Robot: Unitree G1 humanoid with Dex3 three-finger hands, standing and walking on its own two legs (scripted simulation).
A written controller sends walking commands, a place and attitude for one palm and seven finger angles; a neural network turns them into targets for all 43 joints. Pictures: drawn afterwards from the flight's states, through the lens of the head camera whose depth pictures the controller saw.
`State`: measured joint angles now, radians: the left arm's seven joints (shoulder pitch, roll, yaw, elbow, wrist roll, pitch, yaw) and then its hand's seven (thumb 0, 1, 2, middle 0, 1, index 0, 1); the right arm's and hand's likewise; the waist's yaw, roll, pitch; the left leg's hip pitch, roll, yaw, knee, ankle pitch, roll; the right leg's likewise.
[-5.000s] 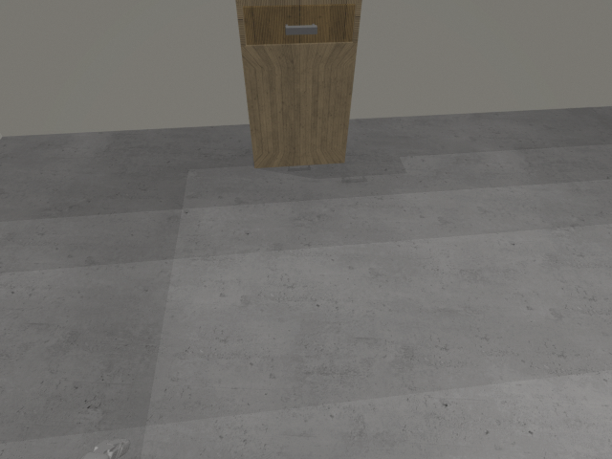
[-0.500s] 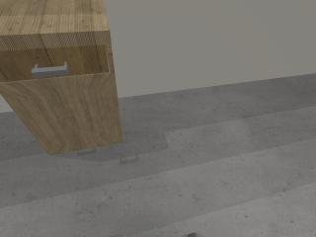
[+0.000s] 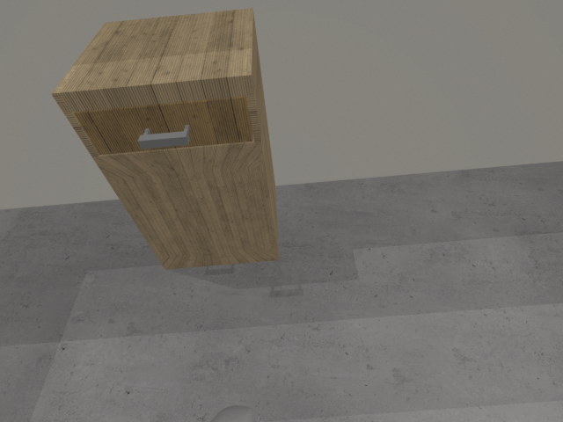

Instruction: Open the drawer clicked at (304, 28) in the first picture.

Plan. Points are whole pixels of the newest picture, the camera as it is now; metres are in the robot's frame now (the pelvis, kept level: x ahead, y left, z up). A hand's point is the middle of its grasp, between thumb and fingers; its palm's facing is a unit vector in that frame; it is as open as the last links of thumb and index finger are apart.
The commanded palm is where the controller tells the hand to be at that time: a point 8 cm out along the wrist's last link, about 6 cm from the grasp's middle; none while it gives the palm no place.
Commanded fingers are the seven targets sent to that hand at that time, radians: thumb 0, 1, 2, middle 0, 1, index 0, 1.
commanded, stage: take the last steps up to it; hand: left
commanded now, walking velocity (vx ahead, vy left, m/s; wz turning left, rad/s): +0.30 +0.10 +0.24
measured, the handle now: (165, 134) +0.80 +0.36 -0.06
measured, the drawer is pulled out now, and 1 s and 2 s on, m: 0.00 0.00 0.00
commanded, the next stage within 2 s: come to a stop and stand still in 1.06 s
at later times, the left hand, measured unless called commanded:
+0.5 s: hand out of the picture +0.00 +0.25 -0.17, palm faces +0.13 -0.97 -0.19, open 7.4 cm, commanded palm none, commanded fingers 0.00 0.90 0.90 -0.20 -0.30 -0.20 -0.30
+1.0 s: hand (183, 346) +0.27 +0.22 -0.16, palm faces +0.10 -0.97 -0.23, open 7.1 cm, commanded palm none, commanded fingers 0.00 0.90 0.90 -0.20 -0.30 -0.20 -0.30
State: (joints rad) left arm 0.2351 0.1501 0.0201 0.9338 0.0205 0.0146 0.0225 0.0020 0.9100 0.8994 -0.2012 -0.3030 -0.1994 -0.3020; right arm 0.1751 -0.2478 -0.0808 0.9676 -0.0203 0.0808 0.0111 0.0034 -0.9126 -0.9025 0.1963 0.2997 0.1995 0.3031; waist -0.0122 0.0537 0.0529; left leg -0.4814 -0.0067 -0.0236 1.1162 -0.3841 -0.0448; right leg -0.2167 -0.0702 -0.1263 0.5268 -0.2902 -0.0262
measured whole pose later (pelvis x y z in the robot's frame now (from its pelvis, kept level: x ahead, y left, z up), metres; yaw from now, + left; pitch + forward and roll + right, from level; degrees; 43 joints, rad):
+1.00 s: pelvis +0.22 +0.02 +0.00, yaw +5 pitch -1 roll +0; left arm 0.20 0.16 0.05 1.03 0.01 -0.06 0.02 -0.02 0.95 0.90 -0.20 -0.30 -0.20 -0.30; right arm 0.29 -0.17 -0.05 1.09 -0.03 0.00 -0.01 0.00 -0.92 -0.90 0.19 0.30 0.20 0.30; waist -0.03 0.04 0.06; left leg -0.47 0.11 0.03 1.08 -0.28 0.00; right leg -0.23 0.00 -0.18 0.43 -0.19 -0.08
